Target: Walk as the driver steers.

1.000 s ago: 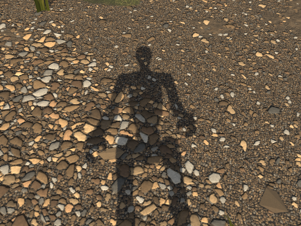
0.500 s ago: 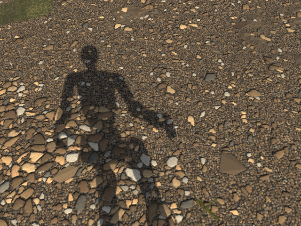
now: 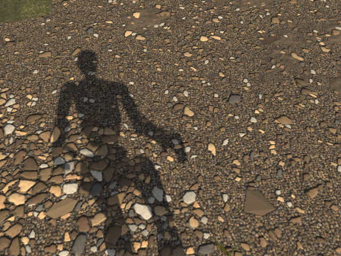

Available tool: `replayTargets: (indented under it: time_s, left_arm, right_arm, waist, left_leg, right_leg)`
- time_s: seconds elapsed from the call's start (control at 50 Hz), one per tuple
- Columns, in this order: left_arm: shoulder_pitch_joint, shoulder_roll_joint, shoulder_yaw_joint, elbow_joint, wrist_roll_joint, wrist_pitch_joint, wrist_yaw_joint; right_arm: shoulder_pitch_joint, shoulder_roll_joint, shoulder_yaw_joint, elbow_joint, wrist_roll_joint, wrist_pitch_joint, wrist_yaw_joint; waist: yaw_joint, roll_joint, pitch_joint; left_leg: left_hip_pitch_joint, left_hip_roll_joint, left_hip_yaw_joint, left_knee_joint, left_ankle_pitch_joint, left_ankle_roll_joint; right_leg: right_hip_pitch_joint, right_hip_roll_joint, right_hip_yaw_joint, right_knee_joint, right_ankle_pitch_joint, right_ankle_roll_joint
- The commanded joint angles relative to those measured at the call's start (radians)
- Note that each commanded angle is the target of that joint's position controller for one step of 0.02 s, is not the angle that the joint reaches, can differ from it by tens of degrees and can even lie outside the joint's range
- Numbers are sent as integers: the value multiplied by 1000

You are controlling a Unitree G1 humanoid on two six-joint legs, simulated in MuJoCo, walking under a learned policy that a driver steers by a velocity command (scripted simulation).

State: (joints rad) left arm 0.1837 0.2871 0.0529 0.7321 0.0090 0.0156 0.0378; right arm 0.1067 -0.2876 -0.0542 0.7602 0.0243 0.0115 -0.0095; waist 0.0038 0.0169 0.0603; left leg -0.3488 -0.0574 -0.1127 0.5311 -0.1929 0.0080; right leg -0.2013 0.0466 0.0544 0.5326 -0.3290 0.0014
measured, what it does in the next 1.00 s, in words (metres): walks ahead: left foot, then right foot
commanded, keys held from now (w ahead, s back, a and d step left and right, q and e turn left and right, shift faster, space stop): q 0.02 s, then w+q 0.44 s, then w+e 0.54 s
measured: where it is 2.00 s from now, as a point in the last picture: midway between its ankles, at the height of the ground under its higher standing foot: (129, 191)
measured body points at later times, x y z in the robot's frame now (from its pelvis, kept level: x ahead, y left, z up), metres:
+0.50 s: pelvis +0.12 +0.08 -0.01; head +0.16 +0.10 +0.44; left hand +0.06 +0.38 -0.13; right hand +0.40 -0.10 -0.09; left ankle +0.14 +0.18 -0.73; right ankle +0.00 -0.10 -0.66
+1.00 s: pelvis +0.39 +0.14 -0.02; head +0.43 +0.15 +0.43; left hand +0.56 +0.41 -0.10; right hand +0.47 -0.14 -0.14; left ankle +0.16 +0.19 -0.69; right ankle +0.52 +0.08 -0.73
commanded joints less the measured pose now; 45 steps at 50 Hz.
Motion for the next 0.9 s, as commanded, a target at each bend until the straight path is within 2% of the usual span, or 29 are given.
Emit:
replayTargets:
  time_s: [0.02,0.04,0.06,0.08,0.1,0.12,0.14,0.22,0.28,0.32,0.36,0.38,0.4,0.42,0.44,0.46,0.48,0.5,0.52,0.54,0.56,0.58,0.62,0.66,0.72,0.76,0.84,0.86,0.9]
  left_arm:
    - [70,153,52,-40,7,-17,0]
    - [68,171,59,-52,14,-18,2]
    - [57,173,61,-66,27,-25,2]
    - [70,158,55,-75,26,-36,5]
    - [61,142,50,-77,11,-46,9]
    - [57,133,48,-76,-7,-55,12]
    - [73,136,48,-69,-14,-60,13]
    - [145,160,56,-52,-7,-66,3]
    - [166,193,68,-41,-15,-70,-9]
    - [175,209,75,-34,-24,-72,-18]
    - [175,223,80,-29,-34,-73,-24]
    - [161,233,82,-30,-38,-73,-23]
    - [141,236,82,-33,-46,-73,-21]
    - [148,214,74,-36,-49,-75,-17]
    - [143,181,57,-56,-25,-83,-13]
    - [153,36,14,-139,14,-105,-16]
    - [93,128,25,-129,-30,-133,-26]
    - [61,170,36,-139,-65,-142,-35]
    - [62,172,35,-122,-55,-145,-32]
    - [74,165,37,-102,-31,-141,-28]
    - [102,162,39,-88,-26,-129,-33]
    - [131,149,38,-71,-26,-116,-38]
    - [146,120,29,-55,-24,-93,-40]
    - [99,102,23,-67,-22,-85,-35]
    - [19,74,11,-86,-29,-95,-44]
    - [-54,52,1,-107,-33,-101,-57]
    - [-151,37,-9,-156,-34,-108,-91]
    - [-161,38,-9,-168,-32,-109,-100]
    - [-138,61,1,-183,-29,-104,-110]
  right_arm:
    - [-95,-135,-39,-117,7,6,-16]
    - [-76,-123,-35,-111,5,6,-10]
    - [-74,-129,-38,-115,-1,2,-5]
    - [-77,-158,-51,-117,-1,-3,0]
    - [-64,-157,-56,-112,5,-4,9]
    - [-67,-136,-51,-108,9,-2,18]
    - [-90,-117,-44,-112,10,-4,25]
    - [-159,-81,-23,-156,9,-22,52]
    - [-199,-61,-7,-192,8,-33,67]
    - [-201,-69,-6,-203,9,-36,73]
    - [-180,-86,-11,-211,9,-35,75]
    - [-144,-101,-20,-209,7,-33,75]
    - [-60,-121,-36,-189,5,-30,73]
    - [89,-170,-66,-144,5,-25,65]
    - [281,-235,-98,-99,13,-15,46]
    - [291,-353,-109,-112,8,-28,34]
    - [286,-267,-79,-126,1,-50,39]
    - [237,-203,-60,-114,-6,-64,40]
    - [186,-163,-47,-114,-5,-72,41]
    - [123,-131,-36,-118,-11,-75,39]
    - [87,-109,-27,-124,-26,-80,39]
    - [74,-105,-26,-119,-32,-87,38]
    - [84,-118,-29,-93,-31,-106,36]
    - [108,-120,-29,-67,-32,-117,32]
    - [126,-120,-25,-46,-34,-120,24]
    - [159,-138,-27,-28,-30,-120,18]
    - [224,-156,-33,14,-19,-97,9]
    - [228,-161,-34,18,-17,-87,6]
    - [217,-184,-40,15,-18,-70,-4]
  waist:
    - [8,-50,-108]
    - [15,-163,-84]
    - [30,-230,-77]
    - [36,-157,-69]
    - [21,-94,-52]
    - [26,-77,-22]
    - [46,-83,-2]
    - [101,-100,5]
    - [116,-117,22]
    - [110,-130,27]
    - [85,-150,16]
    - [50,-159,-8]
    - [-10,-152,-60]
    - [-82,-118,-148]
    - [-171,-49,-236]
    - [-93,259,-317]
    - [-148,126,-353]
    - [-126,104,-216]
    - [-89,50,-143]
    - [-49,32,-101]
    - [-14,63,-84]
    - [5,75,-83]
    - [18,51,-62]
    - [4,34,-26]
    - [-32,36,3]
    - [-66,27,25]
    - [-98,6,52]
    - [-94,9,45]
    - [-59,42,-8]
  left_leg:
    - [-23,89,-143,4,85,77]
    - [-147,-5,-30,114,-122,23]
    - [-251,-8,36,306,-332,-3]
    - [-328,44,5,471,-367,-10]
    - [-378,74,-21,531,-319,-15]
    - [-437,94,-32,526,-254,-24]
    - [-476,102,-17,511,-202,-36]
    - [-434,113,72,383,-93,-71]
    - [-355,119,123,250,-67,-54]
    - [-283,105,161,185,-74,-31]
    - [-197,79,197,141,-85,3]
    - [-118,52,217,113,-93,28]
    - [19,16,241,58,-61,58]
    - [247,-26,247,14,-21,97]
    - [545,56,79,11,-37,151]
    - [732,352,-556,-147,-277,329]
    - [712,418,-699,-284,-387,363]
    - [612,407,-546,-290,-322,333]
    - [482,359,-406,-281,-211,292]
    - [368,316,-307,-287,-102,264]
    - [282,283,-235,-312,-4,249]
    - [235,270,-182,-337,69,247]
    - [188,260,-82,-371,205,246]
    - [186,243,-2,-390,279,230]
    - [192,204,110,-409,291,180]
    - [223,222,136,-432,279,162]
    - [403,281,168,-385,387,152]
    - [446,293,176,-352,461,148]
    - [503,299,202,-235,785,130]
  right_leg:
    - [57,-122,110,-148,135,-69]
    - [112,-243,230,-217,193,-149]
    - [149,-389,351,-271,238,-243]
    - [172,-441,389,-283,232,-281]
    - [203,-422,345,-283,174,-264]
    - [244,-384,286,-297,105,-232]
    - [281,-359,239,-312,94,-210]
    - [306,-310,88,-353,170,-187]
    - [270,-309,0,-355,229,-176]
    - [238,-312,-48,-338,266,-166]
    - [216,-329,-82,-298,378,-152]
    - [199,-330,-113,-239,534,-137]
    - [169,-314,-168,-118,709,-111]
    - [90,-275,-232,79,801,-76]
    - [-154,-238,-241,361,557,-23]
    - [-534,-54,-154,703,-260,35]
    - [-620,-62,44,811,-240,27]
    - [-681,-112,25,803,-145,5]
    - [-630,-162,8,739,-60,-10]
    - [-568,-194,9,671,5,-6]
    - [-495,-215,16,640,52,-6]
    - [-451,-216,9,629,84,1]
    - [-448,-215,-3,594,141,21]
    - [-494,-208,5,516,232,34]
    - [-470,-167,0,300,416,24]
    - [-457,-144,-27,185,480,12]
    - [-530,-120,-48,60,436,-27]
    - [-536,-109,-62,47,392,-40]
    - [-468,-57,-115,43,279,-76]
Keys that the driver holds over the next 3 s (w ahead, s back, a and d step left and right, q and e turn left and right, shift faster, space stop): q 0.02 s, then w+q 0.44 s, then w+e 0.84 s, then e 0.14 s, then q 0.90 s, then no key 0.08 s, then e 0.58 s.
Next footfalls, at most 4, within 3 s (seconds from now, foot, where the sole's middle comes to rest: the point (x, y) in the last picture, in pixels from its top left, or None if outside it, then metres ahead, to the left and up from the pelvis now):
0.42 left None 0.18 0.20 -0.77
0.96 right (159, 228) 0.56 0.09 -0.77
1.42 left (108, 173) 0.81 0.32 -0.77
1.76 right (161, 183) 0.76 0.09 -0.77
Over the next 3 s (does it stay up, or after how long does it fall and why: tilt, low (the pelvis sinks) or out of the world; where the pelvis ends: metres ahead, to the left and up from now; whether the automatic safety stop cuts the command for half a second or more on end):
stays up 0.72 0.24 0.00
